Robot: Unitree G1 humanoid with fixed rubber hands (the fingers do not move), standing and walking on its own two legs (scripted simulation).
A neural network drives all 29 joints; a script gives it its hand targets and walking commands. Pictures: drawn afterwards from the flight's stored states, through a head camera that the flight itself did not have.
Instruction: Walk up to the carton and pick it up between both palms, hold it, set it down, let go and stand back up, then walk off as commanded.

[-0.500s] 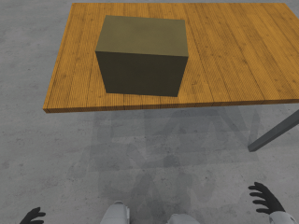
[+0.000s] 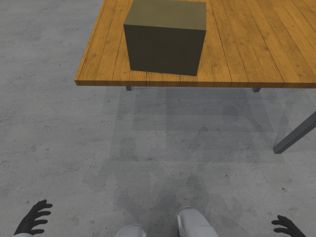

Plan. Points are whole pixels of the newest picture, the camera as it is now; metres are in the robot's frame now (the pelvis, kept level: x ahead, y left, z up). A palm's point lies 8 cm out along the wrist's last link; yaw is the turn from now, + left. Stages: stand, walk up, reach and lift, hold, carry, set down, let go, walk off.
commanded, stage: walk off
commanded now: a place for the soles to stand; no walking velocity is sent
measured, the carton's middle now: (166, 38) +0.74 -0.02 +0.05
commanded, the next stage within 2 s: none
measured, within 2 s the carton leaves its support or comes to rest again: neither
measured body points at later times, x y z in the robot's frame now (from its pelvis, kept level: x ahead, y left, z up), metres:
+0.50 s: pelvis -0.15 -0.04 +0.01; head -0.09 -0.07 +0.46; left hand -0.02 +0.28 -0.05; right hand -0.03 -0.37 -0.10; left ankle -0.17 +0.11 -0.61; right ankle -0.11 -0.15 -0.70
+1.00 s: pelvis -0.33 -0.01 +0.01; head -0.27 +0.01 +0.45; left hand -0.21 +0.32 -0.10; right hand -0.22 -0.35 -0.07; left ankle -0.25 +0.12 -0.70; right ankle -0.37 -0.14 -0.64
